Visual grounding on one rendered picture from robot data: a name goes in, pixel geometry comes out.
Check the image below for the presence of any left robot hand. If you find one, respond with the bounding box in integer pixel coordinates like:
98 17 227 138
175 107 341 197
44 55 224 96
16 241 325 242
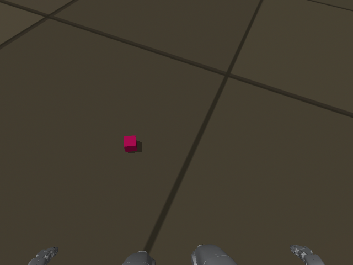
28 247 58 265

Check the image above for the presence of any right robot hand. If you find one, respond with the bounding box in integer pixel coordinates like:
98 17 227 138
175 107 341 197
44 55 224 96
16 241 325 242
290 245 325 265

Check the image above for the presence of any small box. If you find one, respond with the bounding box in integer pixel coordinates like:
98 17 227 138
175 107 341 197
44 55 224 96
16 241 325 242
124 135 137 152

